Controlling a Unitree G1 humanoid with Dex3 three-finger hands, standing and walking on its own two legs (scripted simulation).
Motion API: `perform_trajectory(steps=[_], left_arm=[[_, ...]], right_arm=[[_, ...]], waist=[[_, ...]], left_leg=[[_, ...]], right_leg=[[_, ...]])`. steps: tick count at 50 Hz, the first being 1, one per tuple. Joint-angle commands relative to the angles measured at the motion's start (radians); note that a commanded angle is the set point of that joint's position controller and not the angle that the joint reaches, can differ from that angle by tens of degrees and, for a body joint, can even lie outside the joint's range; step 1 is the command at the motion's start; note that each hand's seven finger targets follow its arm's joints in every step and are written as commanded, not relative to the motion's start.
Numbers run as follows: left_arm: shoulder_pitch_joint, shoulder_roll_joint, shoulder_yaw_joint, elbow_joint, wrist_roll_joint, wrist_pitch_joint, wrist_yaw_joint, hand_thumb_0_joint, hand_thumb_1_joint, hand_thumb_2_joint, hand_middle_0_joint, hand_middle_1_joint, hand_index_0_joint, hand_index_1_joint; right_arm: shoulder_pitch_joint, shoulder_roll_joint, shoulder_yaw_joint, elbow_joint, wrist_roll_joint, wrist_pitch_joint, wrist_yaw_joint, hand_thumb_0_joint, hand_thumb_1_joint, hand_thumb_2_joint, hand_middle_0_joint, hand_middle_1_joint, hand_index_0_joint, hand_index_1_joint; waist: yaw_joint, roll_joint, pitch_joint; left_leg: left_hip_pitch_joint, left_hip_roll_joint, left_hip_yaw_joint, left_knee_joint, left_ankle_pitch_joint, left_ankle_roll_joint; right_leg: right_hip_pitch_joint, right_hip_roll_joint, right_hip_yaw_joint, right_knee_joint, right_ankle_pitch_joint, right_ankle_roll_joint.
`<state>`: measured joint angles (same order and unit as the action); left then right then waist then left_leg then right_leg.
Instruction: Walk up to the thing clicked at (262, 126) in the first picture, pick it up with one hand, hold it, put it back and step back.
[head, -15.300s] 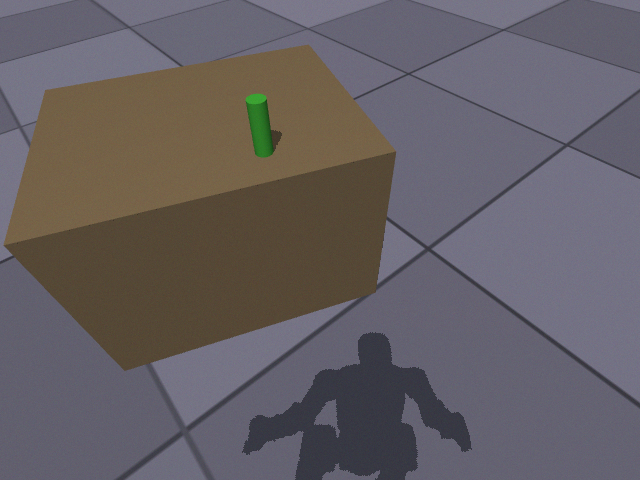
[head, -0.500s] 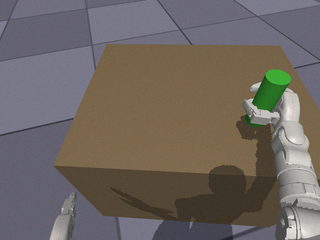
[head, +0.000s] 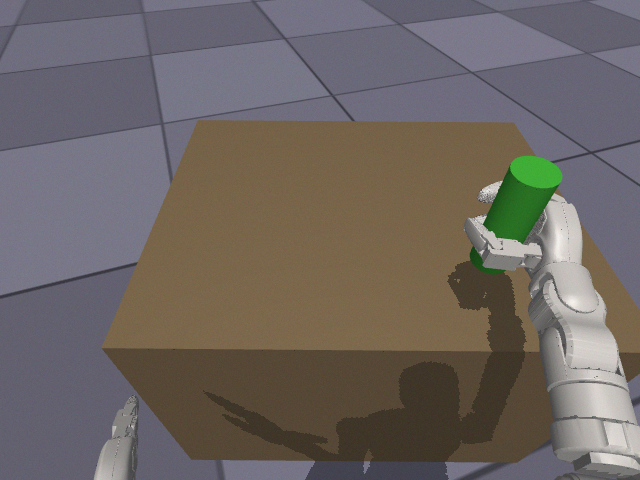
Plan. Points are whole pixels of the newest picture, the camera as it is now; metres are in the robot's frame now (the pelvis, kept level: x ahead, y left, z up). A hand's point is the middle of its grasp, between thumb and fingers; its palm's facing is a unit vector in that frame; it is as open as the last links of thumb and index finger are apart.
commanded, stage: lift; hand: right
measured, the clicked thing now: (509, 220) +0.37 -0.19 +0.17
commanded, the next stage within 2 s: hold in 0.42 s
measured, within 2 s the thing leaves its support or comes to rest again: neither
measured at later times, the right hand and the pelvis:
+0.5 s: hand (501, 235) +0.34 -0.17 +0.17, palm faces +0.14 +0.99 +0.00, open 6.6 cm; pelvis +0.00 +0.00 +0.01, yaw -1 degrees
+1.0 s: hand (506, 222) +0.34 -0.17 +0.19, palm faces +0.14 +0.99 +0.00, open 6.6 cm; pelvis +0.01 +0.00 +0.01, yaw -1 degrees
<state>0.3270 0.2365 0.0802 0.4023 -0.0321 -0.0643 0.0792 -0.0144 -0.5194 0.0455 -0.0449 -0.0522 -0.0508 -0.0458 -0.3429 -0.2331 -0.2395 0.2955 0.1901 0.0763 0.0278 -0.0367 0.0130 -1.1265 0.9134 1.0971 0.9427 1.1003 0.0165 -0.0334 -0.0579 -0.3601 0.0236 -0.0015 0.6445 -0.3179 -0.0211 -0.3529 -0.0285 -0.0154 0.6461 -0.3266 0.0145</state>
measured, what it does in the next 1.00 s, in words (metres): stands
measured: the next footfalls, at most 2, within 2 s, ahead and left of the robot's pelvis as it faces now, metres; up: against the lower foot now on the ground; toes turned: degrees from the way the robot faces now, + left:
none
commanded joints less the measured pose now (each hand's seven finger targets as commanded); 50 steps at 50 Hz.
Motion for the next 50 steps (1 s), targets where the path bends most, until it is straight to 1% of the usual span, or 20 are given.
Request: perform_trajectory(steps=[1, 4, 5, 9, 13, 15, 20, 22, 25, 27, 30, 32, 35, 36, 37, 40, 42, 46, 48, 50], left_arm=[[-0.064, 0.094, 0.041, -0.117, -0.002, -0.056, 0.001, 0.0, -0.542, 0.046, -0.038, -0.046, -0.037, -0.046], [-0.094, 0.101, 0.037, -0.122, 0.0, -0.065, -0.003, 0.0, -0.55, 0.049, -0.039, -0.045, -0.036, -0.048], [-0.101, 0.12, 0.062, -0.088, 0.001, -0.065, -0.001, 0.0, -0.55, 0.049, -0.039, -0.046, -0.037, -0.048], [-0.124, 0.13, 0.071, -0.114, 0.0, -0.082, 0.004, 0.0, -0.548, 0.048, -0.04, -0.046, -0.038, -0.049], [-0.159, 0.088, 0.024, -0.124, 0.0, -0.092, 0.008, 0.0, -0.556, 0.053, -0.04, -0.047, -0.036, -0.051], [-0.132, 0.083, 0.026, -0.059, 0.003, -0.086, 0.007, 0.0, -0.557, 0.053, -0.041, -0.046, -0.037, -0.051], [-0.15, 0.131, 0.074, -0.017, 0.004, -0.097, 0.002, 0.0, -0.55, 0.048, -0.044, -0.049, -0.042, -0.051], [-0.134, 0.087, 0.037, -0.01, 0.005, -0.1, -0.006, 0.0, -0.54, 0.042, -0.043, -0.05, -0.044, -0.048], [-0.176, 0.11, 0.053, -0.056, 0.004, -0.112, 0.0, 0.0, -0.551, 0.052, -0.045, -0.051, -0.043, -0.052], [-0.183, 0.089, 0.03, -0.045, 0.003, -0.114, 0.002, 0.0, -0.541, 0.045, -0.044, -0.053, -0.045, -0.051], [-0.178, 0.137, 0.085, -0.007, 0.005, -0.115, 0.011, 0.0, -0.545, 0.049, -0.045, -0.053, -0.044, -0.053], [-0.185, 0.108, 0.054, 0.01, 0.005, -0.119, 0.007, 0.0, -0.544, 0.048, -0.046, -0.053, -0.046, -0.052], [-0.199, 0.1, 0.056, 0.014, 0.004, -0.119, 0.003, 0.0, -0.539, 0.045, -0.047, -0.054, -0.049, -0.052], [-0.19, 0.102, 0.053, 0.025, 0.005, -0.117, 0.0, 0.0, -0.538, 0.043, -0.046, -0.054, -0.049, -0.052], [-0.185, 0.086, 0.041, 0.045, 0.004, -0.115, -0.006, 0.0, -0.541, 0.045, -0.047, -0.054, -0.049, -0.052], [-0.177, 0.111, 0.064, 0.031, 0.004, -0.116, -0.009, 0.0, -0.534, 0.039, -0.047, -0.054, -0.051, -0.05], [-0.176, 0.088, 0.053, 0.07, 0.002, -0.107, -0.017, 0.0, -0.539, 0.042, -0.05, -0.054, -0.051, -0.052], [-0.21, 0.13, 0.078, 0.023, 0.003, -0.121, -0.014, 0.0, -0.549, 0.049, -0.051, -0.054, -0.05, -0.055], [-0.194, 0.125, 0.082, 0.051, 0.001, -0.118, -0.011, 0.0, -0.547, 0.048, -0.052, -0.056, -0.052, -0.055], [-0.196, 0.111, 0.066, 0.043, 0.002, -0.125, -0.015, 0.0, -0.546, 0.048, -0.05, -0.055, -0.05, -0.055]], right_arm=[[-0.374, -0.196, -0.05, -0.285, 0.007, -0.046, 0.003, 0.0, -0.509, -1.315, 1.392, 1.451, 1.406, 1.451], [-0.382, -0.169, -0.033, -0.327, 0.014, -0.02, 0.006, 0.0, -0.546, -1.311, 1.39, 1.44, 1.401, 1.44], [-0.37, -0.186, -0.05, -0.33, 0.018, -0.015, 0.006, 0.0, -0.562, -1.31, 1.393, 1.439, 1.403, 1.439], [-0.384, -0.182, -0.047, -0.396, 0.018, -0.002, -0.006, 0.0, -0.576, -1.331, 1.412, 1.46, 1.422, 1.46], [-0.36, -0.173, -0.049, -0.424, 0.019, 0.01, -0.009, 0.0, -0.581, -1.331, 1.41, 1.458, 1.42, 1.458], [-0.328, -0.162, -0.042, -0.401, 0.019, 0.024, -0.008, 0.0, -0.548, -1.33, 1.393, 1.453, 1.407, 1.453], [-0.313, -0.179, -0.055, -0.414, 0.017, 0.061, 0.001, 0.0, -0.588, -1.325, 1.397, 1.447, 1.408, 1.447], [-0.318, -0.166, -0.047, -0.451, 0.016, 0.064, 0.002, 0.0, -0.584, -1.311, 1.385, 1.431, 1.394, 1.431], [-0.332, -0.176, -0.059, -0.521, 0.025, 0.067, -0.005, 0.0, -0.614, -1.316, 1.392, 1.432, 1.4, 1.432], [-0.305, -0.159, -0.055, -0.52, 0.028, 0.072, -0.008, 0.0, -0.578, -1.324, 1.397, 1.446, 1.408, 1.445], [-0.297, -0.171, -0.058, -0.529, 0.029, 0.084, -0.015, 0.0, -0.542, -1.33, 1.386, 1.449, 1.401, 1.449], [-0.284, -0.15, -0.041, -0.518, 0.022, 0.1, -0.012, 0.0, -0.538, -1.318, 1.372, 1.433, 1.387, 1.433], [-0.283, -0.142, -0.036, -0.522, 0.021, 0.117, -0.009, 0.0, -0.558, -1.294, 1.355, 1.405, 1.367, 1.405], [-0.27, -0.154, -0.052, -0.524, 0.019, 0.127, -0.009, 0.0, -0.546, -1.301, 1.356, 1.413, 1.37, 1.413], [-0.267, -0.146, -0.042, -0.527, 0.021, 0.135, -0.004, 0.0, -0.549, -1.309, 1.362, 1.421, 1.376, 1.421], [-0.267, -0.151, -0.053, -0.557, 0.026, 0.151, 0.003, 0.0, -0.55, -1.313, 1.367, 1.426, 1.381, 1.426], [-0.272, -0.154, -0.059, -0.574, 0.028, 0.165, 0.004, 0.0, -0.56, -1.318, 1.37, 1.429, 1.385, 1.429], [-0.289, -0.136, -0.042, -0.591, 0.027, 0.182, -0.002, 0.0, -0.577, -1.322, 1.371, 1.428, 1.384, 1.428], [-0.265, -0.139, -0.047, -0.554, 0.025, 0.189, -0.006, 0.0, -0.58, -1.317, 1.366, 1.421, 1.379, 1.421], [-0.286, -0.15, -0.053, -0.563, 0.023, 0.187, -0.006, 0.0, -0.575, -1.31, 1.364, 1.416, 1.377, 1.416]], waist=[[-0.007, 0.007, -0.209], [0.003, 0.006, -0.205], [-0.003, 0.008, -0.179], [0.002, 0.025, -0.22], [-0.011, 0.055, -0.221], [-0.014, 0.042, -0.184], [-0.003, 0.022, -0.141], [-0.007, 0.01, -0.172], [-0.011, 0.034, -0.197], [-0.02, 0.045, -0.196], [-0.013, 0.033, -0.193], [-0.016, 0.028, -0.176], [-0.01, 0.03, -0.171], [-0.018, 0.021, -0.194], [-0.017, 0.018, -0.159], [-0.012, 0.036, -0.208], [-0.019, 0.019, -0.178], [-0.009, 0.048, -0.194], [-0.005, 0.052, -0.152], [-0.006, 0.047, -0.165]], left_leg=[[0.065, -0.018, 0.039, -0.112, 0.202, 0.008], [0.067, -0.018, 0.038, -0.13, 0.195, 0.009], [0.066, -0.017, 0.039, -0.14, 0.174, 0.009], [0.099, -0.022, 0.048, -0.14, 0.219, 0.011], [0.118, -0.017, 0.043, -0.155, 0.233, 0.005], [0.108, -0.019, 0.045, -0.163, 0.216, 0.008], [0.087, -0.017, 0.044, -0.191, 0.143, 0.007], [0.112, -0.018, 0.047, -0.188, 0.182, 0.009], [0.135, -0.02, 0.051, -0.193, 0.196, 0.008], [0.142, -0.022, 0.052, -0.196, 0.209, 0.009], [0.143, -0.018, 0.049, -0.198, 0.234, 0.008], [0.141, -0.018, 0.05, -0.198, 0.241, 0.009], [0.15, -0.019, 0.053, -0.203, 0.243, 0.008], [0.161, -0.018, 0.052, -0.199, 0.272, 0.009], [0.153, -0.019, 0.055, -0.204, 0.258, 0.009], [0.178, -0.021, 0.06, -0.198, 0.321, 0.008], [0.172, -0.017, 0.056, -0.202, 0.322, 0.007], [0.177, -0.022, 0.06, -0.207, 0.314, 0.009], [0.154, -0.021, 0.057, -0.214, 0.284, 0.007], [0.166, -0.023, 0.061, -0.214, 0.278, 0.008]], right_leg=[[0.119, 0.02, -0.01, -0.111, 0.169, -0.027], [0.142, 0.021, -0.009, -0.125, 0.161, -0.026], [0.13, 0.021, -0.008, -0.132, 0.139, -0.027], [0.174, 0.015, 0.001, -0.135, 0.189, -0.025], [0.187, 0.022, -0.006, -0.137, 0.203, -0.03], [0.174, 0.02, -0.005, -0.151, 0.19, -0.028], [0.166, 0.026, -0.005, -0.182, 0.11, -0.031], [0.184, 0.025, -0.005, -0.177, 0.152, -0.029], [0.202, 0.025, -0.002, -0.178, 0.169, -0.029], [0.218, 0.022, -0.001, -0.183, 0.186, -0.028], [0.226, 0.026, -0.004, -0.182, 0.208, -0.028], [0.225, 0.024, -0.002, -0.184, 0.217, -0.028], [0.22, 0.025, -0.001, -0.188, 0.221, -0.028], [0.232, 0.025, -0.002, -0.186, 0.249, -0.027], [0.218, 0.025, -0.002, -0.192, 0.238, -0.026], [0.252, 0.022, 0.001, -0.183, 0.305, -0.027], [0.24, 0.027, -0.003, -0.183, 0.301, -0.027], [0.259, 0.021, 0.002, -0.195, 0.298, -0.026], [0.251, 0.024, 0.0, -0.196, 0.262, -0.029], [0.25, 0.022, 0.004, -0.203, 0.26, -0.028]])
